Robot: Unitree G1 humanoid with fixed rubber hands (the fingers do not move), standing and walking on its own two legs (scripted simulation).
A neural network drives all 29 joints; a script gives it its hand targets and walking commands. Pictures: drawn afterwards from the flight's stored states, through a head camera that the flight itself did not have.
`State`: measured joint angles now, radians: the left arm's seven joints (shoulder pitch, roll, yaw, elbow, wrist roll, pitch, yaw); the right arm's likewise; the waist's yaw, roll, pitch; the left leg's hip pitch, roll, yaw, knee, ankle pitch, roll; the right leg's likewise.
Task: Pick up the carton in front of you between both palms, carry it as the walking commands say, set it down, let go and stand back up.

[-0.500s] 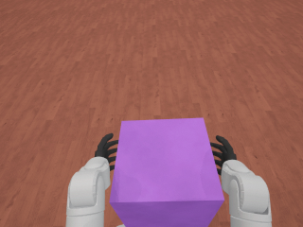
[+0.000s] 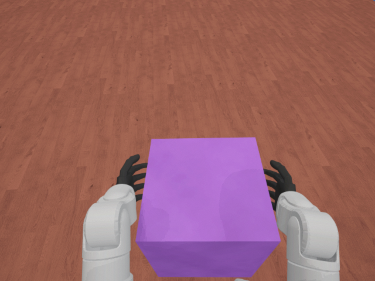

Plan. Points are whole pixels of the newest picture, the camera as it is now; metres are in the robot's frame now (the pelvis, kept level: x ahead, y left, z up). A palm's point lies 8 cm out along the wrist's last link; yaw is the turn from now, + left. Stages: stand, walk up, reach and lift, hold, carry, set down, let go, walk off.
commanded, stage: carry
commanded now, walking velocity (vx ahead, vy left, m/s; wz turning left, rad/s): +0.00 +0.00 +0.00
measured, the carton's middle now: (203, 211) +0.27 -0.01 +0.00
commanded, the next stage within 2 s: hold in 2.00 s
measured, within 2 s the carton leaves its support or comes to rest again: neither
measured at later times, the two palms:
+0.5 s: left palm (150, 117) +0.49 +0.13 +0.06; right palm (264, 120) +0.50 -0.17 +0.06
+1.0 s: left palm (145, 120) +0.53 +0.15 +0.02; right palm (249, 121) +0.54 -0.15 +0.01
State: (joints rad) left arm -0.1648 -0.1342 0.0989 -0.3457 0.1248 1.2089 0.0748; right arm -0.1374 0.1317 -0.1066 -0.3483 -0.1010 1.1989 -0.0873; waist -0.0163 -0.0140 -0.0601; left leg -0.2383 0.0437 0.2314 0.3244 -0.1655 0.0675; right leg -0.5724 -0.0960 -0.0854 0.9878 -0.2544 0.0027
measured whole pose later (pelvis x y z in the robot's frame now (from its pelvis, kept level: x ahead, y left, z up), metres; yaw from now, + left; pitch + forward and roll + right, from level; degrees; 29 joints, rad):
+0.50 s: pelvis +0.23 -0.03 -0.01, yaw +3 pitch +3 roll -1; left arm -0.13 -0.13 0.10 -0.26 0.12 1.11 0.06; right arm -0.12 0.13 -0.09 -0.29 -0.13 1.14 -0.08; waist 0.00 0.03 -0.08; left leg -0.16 0.07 0.12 0.47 -0.35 -0.03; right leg -0.33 -0.02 -0.23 0.44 -0.17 -0.07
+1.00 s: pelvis +0.25 -0.01 -0.02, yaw +3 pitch +2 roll +0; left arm -0.20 -0.14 0.17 0.18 0.24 0.72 0.01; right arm -0.19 0.14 -0.16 0.18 -0.24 0.74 -0.02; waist 0.00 0.01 -0.11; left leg -0.14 0.04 0.12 0.52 -0.42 0.00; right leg -0.34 -0.06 -0.22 0.57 -0.27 -0.03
